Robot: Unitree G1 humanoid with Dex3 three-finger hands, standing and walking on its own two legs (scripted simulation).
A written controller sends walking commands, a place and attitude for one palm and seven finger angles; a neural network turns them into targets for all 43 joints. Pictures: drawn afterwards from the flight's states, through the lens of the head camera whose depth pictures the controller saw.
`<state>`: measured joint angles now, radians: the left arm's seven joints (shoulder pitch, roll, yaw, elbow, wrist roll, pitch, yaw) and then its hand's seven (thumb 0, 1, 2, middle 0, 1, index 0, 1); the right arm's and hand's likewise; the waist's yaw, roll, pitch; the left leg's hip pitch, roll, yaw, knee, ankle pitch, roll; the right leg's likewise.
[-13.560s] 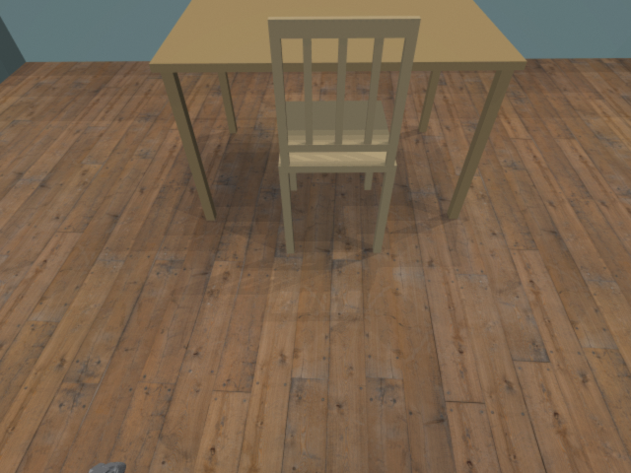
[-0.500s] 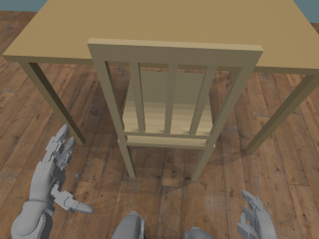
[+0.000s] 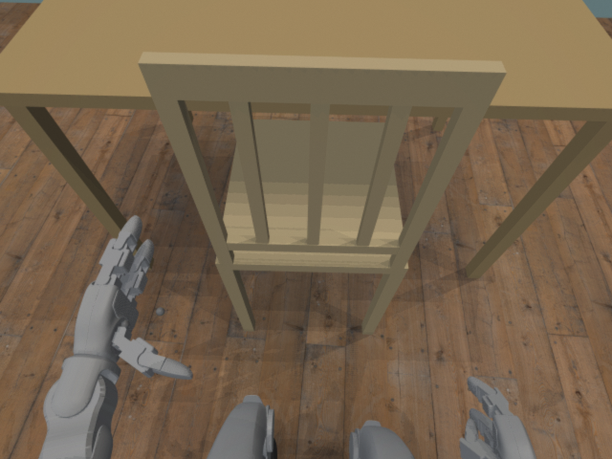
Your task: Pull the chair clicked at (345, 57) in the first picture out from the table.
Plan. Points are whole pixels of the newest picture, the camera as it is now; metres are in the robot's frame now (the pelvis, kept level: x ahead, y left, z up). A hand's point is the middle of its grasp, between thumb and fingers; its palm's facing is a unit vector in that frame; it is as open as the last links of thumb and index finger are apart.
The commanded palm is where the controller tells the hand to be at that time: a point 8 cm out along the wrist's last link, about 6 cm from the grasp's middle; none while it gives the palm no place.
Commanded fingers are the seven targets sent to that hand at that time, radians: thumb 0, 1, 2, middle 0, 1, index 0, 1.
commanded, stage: aim the fingers beside a spindle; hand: left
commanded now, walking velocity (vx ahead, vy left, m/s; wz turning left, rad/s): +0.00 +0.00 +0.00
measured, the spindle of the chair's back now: (315, 187) +0.49 +0.01 +0.02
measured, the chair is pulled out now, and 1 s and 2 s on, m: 0.00 0.00 0.00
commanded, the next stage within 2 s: push the fingers through the gap in 1.36 s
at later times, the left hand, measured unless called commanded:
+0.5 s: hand (186, 291) +0.32 +0.17 +0.01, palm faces -0.01 -1.00 -0.04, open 17.0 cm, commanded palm +0.31 +0.22 +0.01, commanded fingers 0.00 -0.50 0.30 -0.06 -0.08 -0.06 -0.08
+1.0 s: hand (194, 282) +0.34 +0.17 -0.01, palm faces +0.00 -1.00 -0.05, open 16.9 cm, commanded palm +0.32 +0.22 +0.00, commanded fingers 0.00 -0.50 0.30 -0.06 -0.08 -0.06 -0.08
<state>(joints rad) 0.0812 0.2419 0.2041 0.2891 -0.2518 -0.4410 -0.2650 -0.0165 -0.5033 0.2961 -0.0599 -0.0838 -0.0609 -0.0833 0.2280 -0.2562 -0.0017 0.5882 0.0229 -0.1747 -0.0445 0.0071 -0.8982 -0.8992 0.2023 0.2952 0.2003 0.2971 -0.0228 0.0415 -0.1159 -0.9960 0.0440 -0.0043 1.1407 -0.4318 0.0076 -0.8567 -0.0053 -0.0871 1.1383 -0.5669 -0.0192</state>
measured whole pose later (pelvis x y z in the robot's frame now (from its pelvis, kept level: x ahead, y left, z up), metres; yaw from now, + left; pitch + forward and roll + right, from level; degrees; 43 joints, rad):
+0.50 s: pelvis +0.00 +0.01 -0.01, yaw +0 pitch +19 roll -2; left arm -0.07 0.22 0.16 0.38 -0.20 -0.45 -0.18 -0.02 -0.50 0.30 -0.06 -0.08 -0.06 -0.08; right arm 0.21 -0.25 0.00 0.58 0.01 -0.13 -0.03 0.01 -0.90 -0.90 0.20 0.30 0.20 0.30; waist -0.03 0.04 -0.12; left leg -1.09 0.04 0.00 1.21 -0.45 0.01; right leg -0.95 -0.01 -0.08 1.21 -0.59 -0.01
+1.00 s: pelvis +0.00 +0.00 -0.02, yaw -1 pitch +21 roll -2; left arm -0.15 0.23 0.19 0.46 -0.19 -0.47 -0.16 -0.02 -0.50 0.30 -0.06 -0.08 -0.06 -0.08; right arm 0.22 -0.25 0.00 0.59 0.01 -0.06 -0.01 0.01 -0.90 -0.90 0.20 0.30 0.20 0.30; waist -0.04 0.04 -0.13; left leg -1.15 0.05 0.00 1.25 -0.46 0.01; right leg -1.02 0.00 -0.08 1.26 -0.60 -0.02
